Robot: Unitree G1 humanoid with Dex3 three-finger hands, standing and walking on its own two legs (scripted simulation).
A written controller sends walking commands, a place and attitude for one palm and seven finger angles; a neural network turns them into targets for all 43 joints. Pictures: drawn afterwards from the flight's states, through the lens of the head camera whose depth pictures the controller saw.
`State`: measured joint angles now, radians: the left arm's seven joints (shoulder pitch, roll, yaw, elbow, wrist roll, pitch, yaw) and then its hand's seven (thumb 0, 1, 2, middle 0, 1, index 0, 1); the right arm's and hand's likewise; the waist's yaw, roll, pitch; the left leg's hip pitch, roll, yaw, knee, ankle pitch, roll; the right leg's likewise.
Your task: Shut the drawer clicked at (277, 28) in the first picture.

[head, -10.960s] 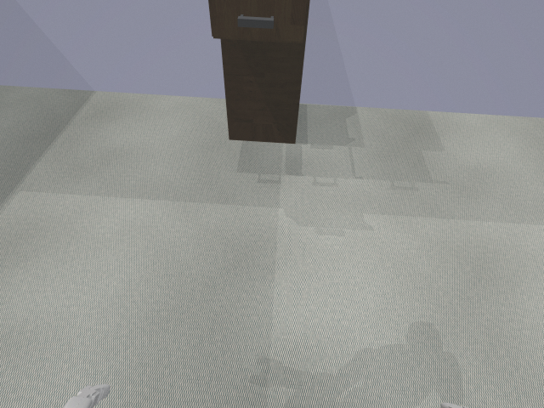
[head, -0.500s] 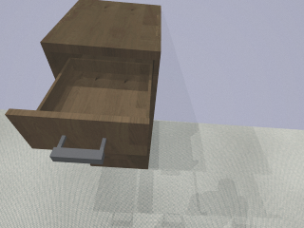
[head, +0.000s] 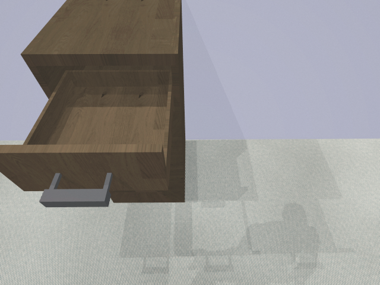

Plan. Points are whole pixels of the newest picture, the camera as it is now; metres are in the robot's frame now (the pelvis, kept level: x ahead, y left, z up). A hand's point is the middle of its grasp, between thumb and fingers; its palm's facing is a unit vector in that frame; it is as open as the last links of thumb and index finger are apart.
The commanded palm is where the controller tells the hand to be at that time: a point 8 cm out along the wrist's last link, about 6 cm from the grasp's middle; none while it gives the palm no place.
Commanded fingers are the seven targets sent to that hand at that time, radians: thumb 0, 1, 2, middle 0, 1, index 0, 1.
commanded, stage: come to a stop and stand still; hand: left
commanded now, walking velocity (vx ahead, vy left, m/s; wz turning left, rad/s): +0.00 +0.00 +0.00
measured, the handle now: (79, 187) +0.30 +0.25 +0.03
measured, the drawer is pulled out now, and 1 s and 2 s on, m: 0.29 0.29 0.29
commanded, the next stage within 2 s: look again from close up in 0.32 s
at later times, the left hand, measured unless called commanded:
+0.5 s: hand out of the picture -0.04 +0.16 -0.16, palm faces +0.02 -0.97 -0.22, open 7.3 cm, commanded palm none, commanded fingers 0.00 0.90 0.90 -0.20 -0.30 -0.20 -0.30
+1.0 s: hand out of the picture +0.01 +0.13 -0.15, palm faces +0.02 -0.97 -0.23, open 7.3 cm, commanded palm none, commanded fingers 0.00 0.90 0.90 -0.20 -0.30 -0.20 -0.30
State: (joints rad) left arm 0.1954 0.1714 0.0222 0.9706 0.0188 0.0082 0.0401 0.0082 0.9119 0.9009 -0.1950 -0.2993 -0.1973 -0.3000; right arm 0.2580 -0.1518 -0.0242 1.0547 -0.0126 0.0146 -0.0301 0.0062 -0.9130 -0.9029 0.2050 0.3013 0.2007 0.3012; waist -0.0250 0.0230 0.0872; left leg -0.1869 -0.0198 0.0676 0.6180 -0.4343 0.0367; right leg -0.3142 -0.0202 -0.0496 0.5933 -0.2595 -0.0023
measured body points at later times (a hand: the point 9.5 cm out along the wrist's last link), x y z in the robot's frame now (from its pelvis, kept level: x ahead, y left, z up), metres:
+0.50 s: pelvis -0.01 -0.01 +0.01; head -0.01 -0.04 +0.46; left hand -0.04 +0.21 -0.14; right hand -0.01 -0.22 -0.16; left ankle -0.04 +0.08 -0.73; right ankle +0.04 -0.12 -0.73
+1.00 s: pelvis +0.01 -0.04 +0.01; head +0.02 -0.06 +0.46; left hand +0.01 +0.18 -0.14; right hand -0.02 -0.25 -0.16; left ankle -0.04 +0.08 -0.73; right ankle +0.04 -0.12 -0.73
